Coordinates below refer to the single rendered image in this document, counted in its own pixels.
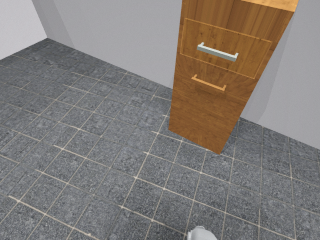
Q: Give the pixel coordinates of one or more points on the drawer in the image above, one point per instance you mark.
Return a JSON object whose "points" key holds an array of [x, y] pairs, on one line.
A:
{"points": [[251, 50]]}

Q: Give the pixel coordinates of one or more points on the right robot shin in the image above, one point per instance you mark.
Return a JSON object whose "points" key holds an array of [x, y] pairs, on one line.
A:
{"points": [[200, 227]]}

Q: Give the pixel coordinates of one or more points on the robot right thigh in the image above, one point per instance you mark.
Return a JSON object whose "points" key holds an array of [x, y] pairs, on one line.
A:
{"points": [[200, 234]]}

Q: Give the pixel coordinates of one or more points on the handle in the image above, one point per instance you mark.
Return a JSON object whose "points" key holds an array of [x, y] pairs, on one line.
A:
{"points": [[218, 53], [208, 85]]}

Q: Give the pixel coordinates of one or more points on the cabinet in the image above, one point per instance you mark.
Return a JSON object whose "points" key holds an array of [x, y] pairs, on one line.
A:
{"points": [[203, 115]]}

